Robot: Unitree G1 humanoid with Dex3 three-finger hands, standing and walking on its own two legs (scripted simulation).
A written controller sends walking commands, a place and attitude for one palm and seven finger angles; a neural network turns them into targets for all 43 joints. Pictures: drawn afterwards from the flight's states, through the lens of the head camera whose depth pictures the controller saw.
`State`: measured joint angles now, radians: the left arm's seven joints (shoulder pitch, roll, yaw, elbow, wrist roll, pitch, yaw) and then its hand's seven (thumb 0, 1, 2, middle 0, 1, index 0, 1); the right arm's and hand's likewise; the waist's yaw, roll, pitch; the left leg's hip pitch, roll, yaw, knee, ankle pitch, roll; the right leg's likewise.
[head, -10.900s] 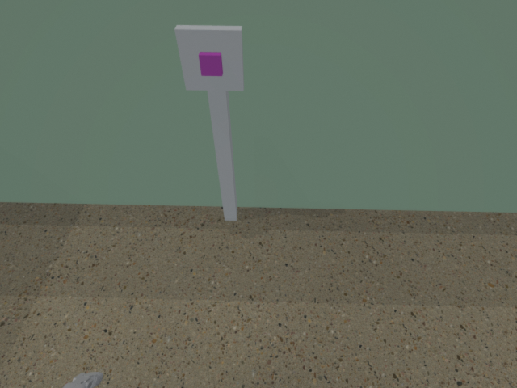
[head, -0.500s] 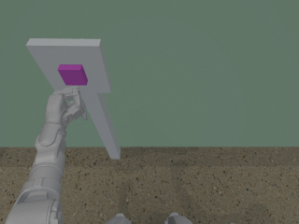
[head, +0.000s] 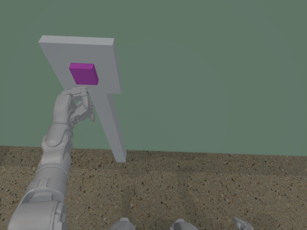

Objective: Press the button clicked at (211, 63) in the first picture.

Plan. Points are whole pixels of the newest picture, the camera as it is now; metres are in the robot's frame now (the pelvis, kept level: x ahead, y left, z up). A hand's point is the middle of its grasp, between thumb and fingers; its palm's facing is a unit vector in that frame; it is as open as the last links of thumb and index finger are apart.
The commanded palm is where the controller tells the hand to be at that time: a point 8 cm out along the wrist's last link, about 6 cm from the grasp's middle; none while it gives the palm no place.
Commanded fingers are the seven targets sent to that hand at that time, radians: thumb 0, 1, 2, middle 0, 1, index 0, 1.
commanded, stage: press the button with the knuckle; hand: left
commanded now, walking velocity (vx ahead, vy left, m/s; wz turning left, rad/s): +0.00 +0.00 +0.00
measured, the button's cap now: (85, 73) +0.51 +0.20 +0.09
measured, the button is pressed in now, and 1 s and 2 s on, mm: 0 8 0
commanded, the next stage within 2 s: hold the button down briefly in 1.16 s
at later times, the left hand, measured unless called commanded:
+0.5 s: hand (94, 97) +0.45 +0.17 +0.06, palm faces -0.01 -1.00 -0.01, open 3.1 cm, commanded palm +0.43 +0.22 +0.06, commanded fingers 0.00 0.90 0.90 -1.30 -1.50 -1.30 -1.50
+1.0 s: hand (94, 94) +0.47 +0.17 +0.06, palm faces +0.00 -1.00 -0.03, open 3.3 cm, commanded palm +0.47 +0.21 +0.06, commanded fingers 0.00 0.90 0.90 -1.30 -1.50 -1.30 -1.50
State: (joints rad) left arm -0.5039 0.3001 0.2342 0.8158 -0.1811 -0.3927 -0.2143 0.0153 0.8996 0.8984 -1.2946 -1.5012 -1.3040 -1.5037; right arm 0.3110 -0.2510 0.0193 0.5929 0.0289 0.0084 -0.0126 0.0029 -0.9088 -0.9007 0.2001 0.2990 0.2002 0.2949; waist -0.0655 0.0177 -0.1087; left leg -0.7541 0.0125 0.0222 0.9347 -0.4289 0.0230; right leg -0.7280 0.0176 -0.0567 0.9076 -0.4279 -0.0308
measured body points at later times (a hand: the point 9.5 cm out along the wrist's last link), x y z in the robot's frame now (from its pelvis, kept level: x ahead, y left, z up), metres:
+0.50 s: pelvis +0.00 +0.00 -0.01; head +0.09 +0.01 +0.44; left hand +0.45 +0.22 +0.06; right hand +0.06 -0.26 -0.12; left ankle +0.01 +0.10 -0.69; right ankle +0.01 -0.10 -0.69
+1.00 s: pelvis -0.01 +0.00 -0.02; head +0.09 +0.01 +0.42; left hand +0.46 +0.23 +0.06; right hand +0.03 -0.26 -0.13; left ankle +0.01 +0.10 -0.69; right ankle +0.01 -0.10 -0.69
